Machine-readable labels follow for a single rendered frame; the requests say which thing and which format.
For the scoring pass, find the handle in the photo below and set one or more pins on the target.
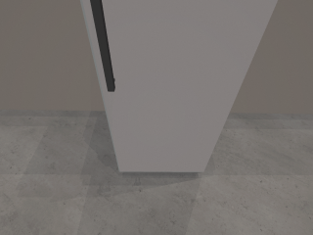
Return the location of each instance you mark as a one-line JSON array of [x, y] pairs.
[[101, 31]]

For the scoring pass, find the fridge door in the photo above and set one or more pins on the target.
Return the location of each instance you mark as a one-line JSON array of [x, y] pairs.
[[178, 66]]

